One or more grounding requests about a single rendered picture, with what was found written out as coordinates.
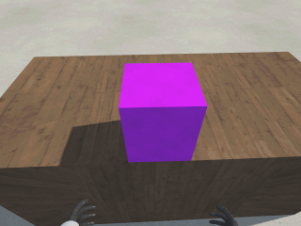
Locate robot right hand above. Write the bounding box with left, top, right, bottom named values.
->
left=209, top=205, right=238, bottom=226

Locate robot left hand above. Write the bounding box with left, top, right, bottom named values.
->
left=68, top=199, right=96, bottom=226

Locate pedestal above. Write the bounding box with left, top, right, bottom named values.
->
left=0, top=52, right=301, bottom=226

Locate carton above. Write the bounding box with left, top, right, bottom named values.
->
left=119, top=62, right=207, bottom=163

